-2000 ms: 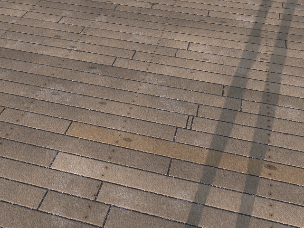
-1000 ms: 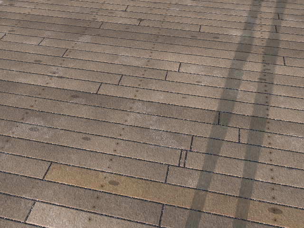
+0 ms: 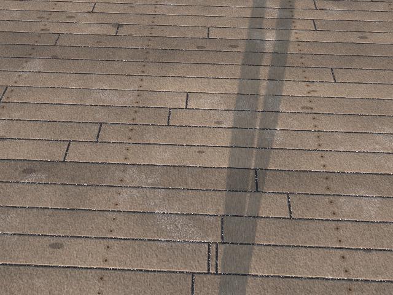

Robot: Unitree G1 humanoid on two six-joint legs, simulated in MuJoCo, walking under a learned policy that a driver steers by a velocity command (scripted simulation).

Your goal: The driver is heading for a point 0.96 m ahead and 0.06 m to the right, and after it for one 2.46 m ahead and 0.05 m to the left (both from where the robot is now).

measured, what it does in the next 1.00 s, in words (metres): walks ahead, turning right: left foot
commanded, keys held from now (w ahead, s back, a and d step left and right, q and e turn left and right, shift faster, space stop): w+e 0.26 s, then w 0.56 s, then no key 0.18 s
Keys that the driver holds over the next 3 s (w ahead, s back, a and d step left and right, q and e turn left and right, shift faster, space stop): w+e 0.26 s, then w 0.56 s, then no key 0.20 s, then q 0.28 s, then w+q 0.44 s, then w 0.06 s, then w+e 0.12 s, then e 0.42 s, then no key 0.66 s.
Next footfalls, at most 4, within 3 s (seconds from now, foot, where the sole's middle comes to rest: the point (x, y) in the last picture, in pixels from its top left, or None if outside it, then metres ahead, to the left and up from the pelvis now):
0.54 left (187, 279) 0.50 0.06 -0.75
1.06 right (251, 224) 0.70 -0.17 -0.75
1.56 left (193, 249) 0.60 0.04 -0.75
2.02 right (231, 166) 0.95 -0.11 -0.75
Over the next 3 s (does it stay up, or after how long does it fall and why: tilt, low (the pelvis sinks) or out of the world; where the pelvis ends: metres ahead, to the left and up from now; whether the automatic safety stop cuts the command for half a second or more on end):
stays up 0.91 -0.03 0.03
